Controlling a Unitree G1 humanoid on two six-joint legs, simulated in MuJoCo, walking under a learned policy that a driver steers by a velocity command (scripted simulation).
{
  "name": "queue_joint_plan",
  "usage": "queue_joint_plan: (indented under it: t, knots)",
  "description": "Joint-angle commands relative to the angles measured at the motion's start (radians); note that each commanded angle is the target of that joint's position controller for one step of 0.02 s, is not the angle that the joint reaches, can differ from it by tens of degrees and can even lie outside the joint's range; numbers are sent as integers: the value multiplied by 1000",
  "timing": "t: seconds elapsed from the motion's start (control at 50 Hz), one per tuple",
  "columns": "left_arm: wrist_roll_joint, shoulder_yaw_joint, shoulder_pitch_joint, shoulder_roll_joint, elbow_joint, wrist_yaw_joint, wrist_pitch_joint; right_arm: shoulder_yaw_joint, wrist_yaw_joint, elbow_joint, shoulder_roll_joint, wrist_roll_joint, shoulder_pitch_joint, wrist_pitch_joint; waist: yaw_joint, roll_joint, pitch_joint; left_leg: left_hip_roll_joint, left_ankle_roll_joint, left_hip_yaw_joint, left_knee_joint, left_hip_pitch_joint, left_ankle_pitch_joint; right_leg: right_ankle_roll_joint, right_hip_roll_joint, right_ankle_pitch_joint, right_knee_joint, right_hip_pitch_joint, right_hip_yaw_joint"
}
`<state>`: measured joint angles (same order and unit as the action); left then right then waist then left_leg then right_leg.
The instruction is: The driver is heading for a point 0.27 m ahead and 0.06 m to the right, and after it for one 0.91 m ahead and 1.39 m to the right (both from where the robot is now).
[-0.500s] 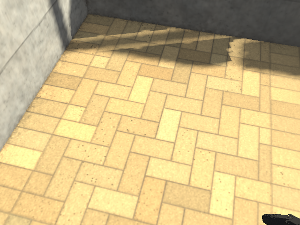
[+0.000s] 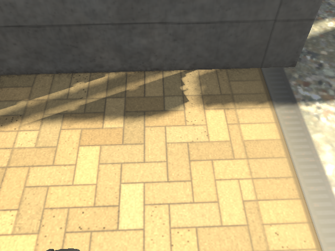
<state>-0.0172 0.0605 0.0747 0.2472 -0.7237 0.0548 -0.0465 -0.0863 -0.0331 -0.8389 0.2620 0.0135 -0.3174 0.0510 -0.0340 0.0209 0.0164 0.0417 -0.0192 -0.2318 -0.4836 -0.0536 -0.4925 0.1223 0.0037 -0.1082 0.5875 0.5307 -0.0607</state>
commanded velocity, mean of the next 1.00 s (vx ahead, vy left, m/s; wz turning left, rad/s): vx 0.50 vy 0.00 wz -0.57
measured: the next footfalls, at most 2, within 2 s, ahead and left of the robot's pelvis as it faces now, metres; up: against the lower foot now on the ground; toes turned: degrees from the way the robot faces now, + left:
left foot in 0.46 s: +0.46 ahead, +0.06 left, +0.00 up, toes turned -22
right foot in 0.98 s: +0.57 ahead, -0.31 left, +0.00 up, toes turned -38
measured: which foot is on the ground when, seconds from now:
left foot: up 0.00-0.44, down 0.46-1.00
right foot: down 0.00-0.46, up 0.48-0.96, down 0.98-1.00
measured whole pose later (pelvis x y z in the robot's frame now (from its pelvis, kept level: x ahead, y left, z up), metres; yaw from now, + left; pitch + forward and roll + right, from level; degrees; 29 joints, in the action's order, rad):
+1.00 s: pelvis +0.50 -0.15 +0.00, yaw -37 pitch +2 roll +2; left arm -0.02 0.07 0.06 0.28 -0.58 0.04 -0.02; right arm -0.09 -0.01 -0.84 0.31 0.02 -0.32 0.05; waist -0.06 0.01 0.04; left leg 0.12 -0.05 -0.22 -0.59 0.01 -0.46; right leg 0.09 -0.01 -0.13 0.62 0.52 -0.04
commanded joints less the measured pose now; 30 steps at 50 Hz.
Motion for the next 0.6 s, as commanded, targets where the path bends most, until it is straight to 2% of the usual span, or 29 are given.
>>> queue_joint_plan:
  t: [0.02,0.04,0.06,0.08,0.1,0.12,0.16,0.22,0.28,0.34,0.38,0.42,0.44,0.46,0.48,0.5,0.52,0.54,0.56,0.58,0.6]
  knots:
    - [-8,104,328,330,-6,-26,-7,15,10,130,16,-40,-51,39,86,236,-292,-67,-14,110,-853,704,-15,287,-276,-18,-104,-887,643]
    - [1,83,380,264,15,-26,-14,14,30,143,79,-2,21,83,156,160,-437,-96,0,340,-986,837,-94,343,-337,-144,-252,-984,895]
    - [6,71,341,207,14,-29,-18,2,39,169,125,33,119,103,173,108,-302,-37,24,350,-966,919,1,280,-304,-108,-271,-905,740]
    - [-3,60,264,170,30,-31,-20,8,34,178,121,21,148,111,130,15,-208,11,35,341,-869,890,92,236,-261,-35,-272,-747,613]
    - [-5,50,192,141,46,-32,-20,1,24,176,125,-9,165,109,86,-29,-139,40,27,327,-781,825,131,210,-224,66,-285,-590,528]
    - [6,41,157,120,63,-36,-21,-8,22,179,133,-21,155,98,51,-22,-112,59,19,330,-736,753,156,204,-197,142,-311,-485,476]
    - [7,43,142,133,75,-43,-23,-9,20,187,115,-26,129,74,17,-6,-86,66,-6,315,-651,709,174,204,-172,205,-344,-385,434]
    - [1,54,169,173,66,-61,-23,6,16,212,75,-33,199,57,26,4,-46,46,-43,278,-455,692,294,176,-123,269,-354,-276,342]
    - [-8,57,210,178,53,-70,-11,20,25,232,45,-28,307,61,75,48,-44,-9,-50,264,-209,606,507,119,-59,201,-319,-236,293]
    - [-13,58,262,176,39,-70,-1,16,39,254,64,-9,381,69,111,68,-48,-45,-45,277,-87,568,554,104,-81,106,-276,-284,364]
    - [-14,57,278,167,37,-72,5,5,48,263,90,-6,391,78,108,74,-52,-54,-24,302,-27,560,504,93,-106,56,-218,-358,438]
    - [-10,61,261,169,45,-75,9,-9,52,258,113,-3,346,90,74,104,-57,-58,7,305,9,496,431,76,-120,66,-156,-391,492]
    - [-9,57,238,157,57,-74,9,-20,49,240,126,-5,272,95,28,108,-82,-62,33,289,53,388,440,54,-93,117,-93,-378,486]
    - [-3,43,219,116,74,-70,3,-34,44,226,161,-21,159,100,-30,83,-170,13,80,340,33,184,447,20,-46,136,69,-313,439]
    - [9,26,236,62,103,-71,-1,-50,34,213,220,-35,4,97,-73,-54,-309,199,159,564,31,-113,397,-32,48,-70,365,-118,320]
    - [-19,17,369,60,118,-71,-9,-59,44,179,259,-35,-50,86,-11,-405,-383,386,303,1009,127,-303,196,-78,109,-511,623,182,249]
    - [-25,34,356,155,88,-72,-5,-38,41,205,158,-14,-12,79,-31,-267,-287,375,281,1001,157,-242,2,-96,27,-444,739,279,268]
    - [-14,44,248,189,104,-69,2,-24,33,212,109,-11,26,68,-56,-160,-165,326,235,824,167,-112,23,-105,-5,-346,761,294,230]
    - [-2,44,192,171,120,-69,5,-17,31,212,105,-21,68,58,-36,-90,-101,284,211,715,187,12,127,-106,-34,-279,739,265,203]
    - [4,46,163,157,134,-64,5,-11,30,203,90,-25,89,55,-18,-87,-50,253,207,636,210,98,225,-106,-61,-240,702,247,203]
    - [-3,45,170,138,136,-58,9,-5,29,196,79,-30,103,56,5,-104,-32,223,196,559,237,161,282,-102,-82,-222,676,205,195]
